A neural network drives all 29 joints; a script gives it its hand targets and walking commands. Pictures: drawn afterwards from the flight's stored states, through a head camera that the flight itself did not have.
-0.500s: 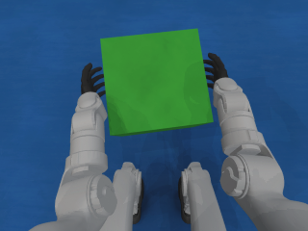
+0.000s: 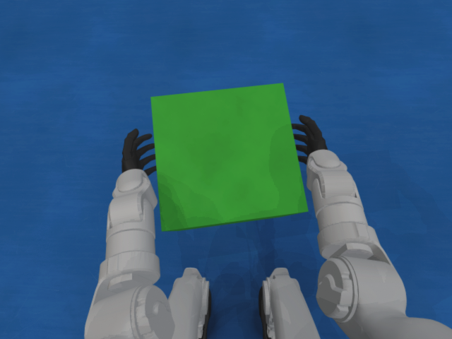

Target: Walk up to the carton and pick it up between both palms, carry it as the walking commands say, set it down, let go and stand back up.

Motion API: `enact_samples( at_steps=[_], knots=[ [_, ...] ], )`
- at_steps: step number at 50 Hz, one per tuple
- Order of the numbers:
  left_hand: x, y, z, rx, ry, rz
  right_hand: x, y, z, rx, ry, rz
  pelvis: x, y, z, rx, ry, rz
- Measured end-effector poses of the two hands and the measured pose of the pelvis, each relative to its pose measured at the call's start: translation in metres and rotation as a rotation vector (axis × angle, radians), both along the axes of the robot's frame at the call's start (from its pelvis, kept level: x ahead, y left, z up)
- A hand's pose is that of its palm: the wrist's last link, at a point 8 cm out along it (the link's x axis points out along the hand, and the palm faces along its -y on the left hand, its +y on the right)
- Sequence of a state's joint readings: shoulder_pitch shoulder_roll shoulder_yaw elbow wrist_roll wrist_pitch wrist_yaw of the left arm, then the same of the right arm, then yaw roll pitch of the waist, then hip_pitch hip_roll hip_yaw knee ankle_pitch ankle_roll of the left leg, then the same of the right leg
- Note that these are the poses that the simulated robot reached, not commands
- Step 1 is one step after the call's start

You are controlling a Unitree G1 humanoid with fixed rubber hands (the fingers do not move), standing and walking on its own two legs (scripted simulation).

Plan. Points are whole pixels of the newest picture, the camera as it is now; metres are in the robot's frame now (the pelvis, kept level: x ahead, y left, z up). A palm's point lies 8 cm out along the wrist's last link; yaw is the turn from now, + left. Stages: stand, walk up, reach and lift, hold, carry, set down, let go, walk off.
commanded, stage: reach and lift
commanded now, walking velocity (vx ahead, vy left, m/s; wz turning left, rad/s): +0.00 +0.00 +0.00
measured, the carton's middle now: (224, 165) +0.46 +0.03 -0.12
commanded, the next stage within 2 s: none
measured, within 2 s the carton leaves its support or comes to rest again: neither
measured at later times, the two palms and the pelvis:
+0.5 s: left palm (115, 171) +0.38 +0.18 +0.04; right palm (331, 148) +0.42 -0.14 +0.03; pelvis +0.02 +0.00 +0.07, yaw +0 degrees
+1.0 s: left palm (87, 167) +0.36 +0.18 +0.11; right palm (350, 139) +0.40 -0.14 +0.10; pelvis +0.04 -0.01 +0.13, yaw +0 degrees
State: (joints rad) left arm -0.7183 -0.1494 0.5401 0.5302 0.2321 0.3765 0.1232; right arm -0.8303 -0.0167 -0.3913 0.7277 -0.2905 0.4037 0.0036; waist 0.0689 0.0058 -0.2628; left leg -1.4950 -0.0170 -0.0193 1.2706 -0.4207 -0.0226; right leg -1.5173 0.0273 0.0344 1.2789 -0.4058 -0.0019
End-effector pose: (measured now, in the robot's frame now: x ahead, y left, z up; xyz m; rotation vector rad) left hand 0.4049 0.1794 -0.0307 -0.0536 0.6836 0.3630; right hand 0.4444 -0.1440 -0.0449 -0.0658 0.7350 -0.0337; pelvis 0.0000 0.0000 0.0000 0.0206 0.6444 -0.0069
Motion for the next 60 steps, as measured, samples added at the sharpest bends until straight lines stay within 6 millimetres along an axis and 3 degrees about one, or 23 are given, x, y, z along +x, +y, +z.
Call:
enact_samples(
  at_steps=[18,34,47,60],
  knots=[
    [-0.018,-0.001,0.053,0.012,0.007,0.037,-0.016,0.003,0.054,0.006,-0.008,-0.039,0.014,-0.004,0.048,-0.004,-0.08,0.0],
    [-0.034,-0.002,0.095,-0.037,0.014,-0.07,-0.033,-0.008,0.098,0.02,-0.006,-0.015,0.023,-0.003,0.093,-0.005,-0.212,-0.003],
    [-0.044,0.003,0.134,0.006,0.011,-0.032,-0.041,0.001,0.137,0.03,-0.026,-0.007,0.036,-0.007,0.12,-0.008,-0.309,-0.003],
    [-0.053,0.003,0.165,0.003,0.015,-0.099,-0.057,-0.004,0.169,0.011,-0.033,0.001,0.045,-0.006,0.14,-0.012,-0.452,-0.002]
  ],
)
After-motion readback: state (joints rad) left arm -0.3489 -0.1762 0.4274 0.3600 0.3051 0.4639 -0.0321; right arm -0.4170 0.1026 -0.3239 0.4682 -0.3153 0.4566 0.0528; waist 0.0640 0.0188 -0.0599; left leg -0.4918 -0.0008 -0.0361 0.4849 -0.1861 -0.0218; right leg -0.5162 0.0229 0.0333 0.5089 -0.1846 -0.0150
